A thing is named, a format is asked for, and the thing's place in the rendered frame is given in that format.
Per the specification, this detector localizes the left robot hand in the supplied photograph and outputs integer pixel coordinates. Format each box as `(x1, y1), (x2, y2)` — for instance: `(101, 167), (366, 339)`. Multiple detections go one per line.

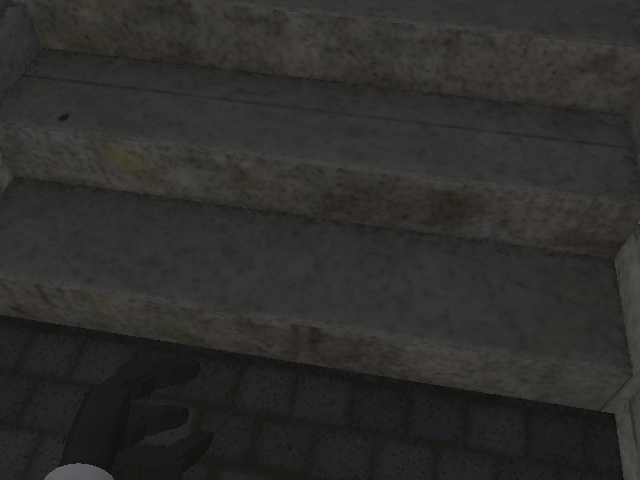
(59, 354), (214, 480)

